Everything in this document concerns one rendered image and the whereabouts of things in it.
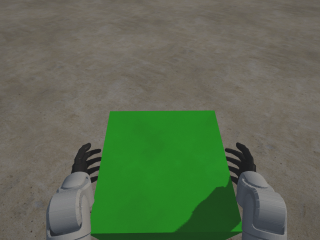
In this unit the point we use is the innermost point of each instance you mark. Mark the robot left forearm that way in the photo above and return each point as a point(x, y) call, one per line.
point(68, 211)

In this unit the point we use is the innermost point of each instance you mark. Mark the robot left hand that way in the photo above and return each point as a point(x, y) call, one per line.
point(80, 163)

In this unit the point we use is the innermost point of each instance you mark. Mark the carton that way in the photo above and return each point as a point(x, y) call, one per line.
point(164, 175)

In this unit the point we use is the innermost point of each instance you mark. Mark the robot right hand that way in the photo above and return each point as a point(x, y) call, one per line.
point(246, 163)

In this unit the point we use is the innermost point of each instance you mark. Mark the robot right forearm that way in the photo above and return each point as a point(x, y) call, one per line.
point(264, 215)

